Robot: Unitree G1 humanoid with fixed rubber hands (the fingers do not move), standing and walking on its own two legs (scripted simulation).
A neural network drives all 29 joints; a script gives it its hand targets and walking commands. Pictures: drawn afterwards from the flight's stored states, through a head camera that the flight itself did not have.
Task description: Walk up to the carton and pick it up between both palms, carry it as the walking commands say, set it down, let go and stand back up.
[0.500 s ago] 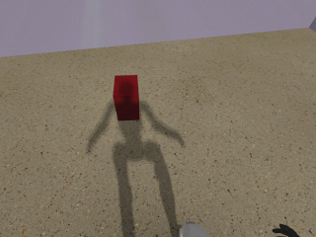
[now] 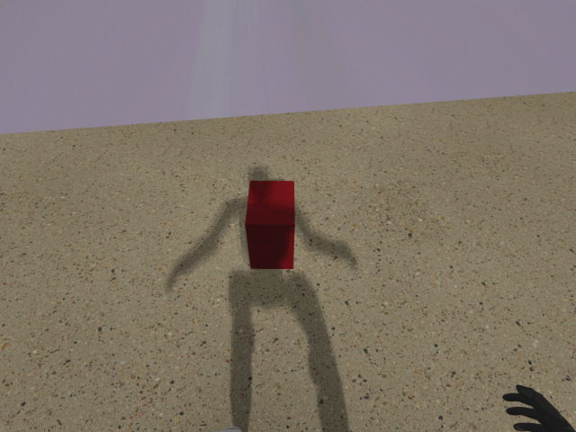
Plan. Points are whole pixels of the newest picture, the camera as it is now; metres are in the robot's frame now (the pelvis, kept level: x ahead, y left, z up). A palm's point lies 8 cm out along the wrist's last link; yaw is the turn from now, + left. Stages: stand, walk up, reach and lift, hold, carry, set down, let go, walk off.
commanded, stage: walk up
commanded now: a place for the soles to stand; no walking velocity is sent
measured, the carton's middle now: (272, 225) +1.00 +0.10 -0.61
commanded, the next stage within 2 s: none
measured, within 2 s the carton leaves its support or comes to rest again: neither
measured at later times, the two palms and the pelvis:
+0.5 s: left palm (28, 325) +0.28 +0.42 -0.03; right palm (470, 351) +0.28 -0.28 -0.08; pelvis +0.19 +0.06 +0.00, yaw -3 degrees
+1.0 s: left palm (80, 229) +0.50 +0.45 -0.06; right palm (421, 303) +0.37 -0.22 -0.09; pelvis +0.35 +0.12 -0.01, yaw -7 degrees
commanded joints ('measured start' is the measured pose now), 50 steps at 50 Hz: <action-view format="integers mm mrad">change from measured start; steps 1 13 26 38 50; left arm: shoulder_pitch -115 -41 10 22 -4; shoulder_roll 65 86 222 132 194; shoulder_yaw -1 30 61 24 41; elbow -118 -20 -79 -17 -56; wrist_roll -23 2 3 -3 -4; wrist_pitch -6 -12 -25 -8 -2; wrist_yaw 19 -10 20 6 24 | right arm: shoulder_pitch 230 43 51 118 125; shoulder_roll -302 -179 -115 -206 -148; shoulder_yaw -85 -21 -12 -36 14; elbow -15 -112 -86 -61 -77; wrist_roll -9 2 6 13 21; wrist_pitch -26 -18 2 -36 -10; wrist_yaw -39 -44 -23 -72 -117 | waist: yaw -196 -49 -8 -61 15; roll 329 132 -209 155 -112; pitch -40 31 24 74 -7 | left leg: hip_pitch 491 106 -54 165 -252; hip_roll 284 181 15 192 -17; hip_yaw -690 -130 -16 -279 -104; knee -468 -289 171 -319 466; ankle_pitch -613 -216 -140 -177 -345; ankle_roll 191 206 -4 242 30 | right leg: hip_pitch -644 -120 -109 -387 117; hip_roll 154 103 -124 40 -244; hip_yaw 23 3 243 93 614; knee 449 -47 -336 267 -307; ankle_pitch -127 207 97 24 171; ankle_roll -27 -8 -208 17 -293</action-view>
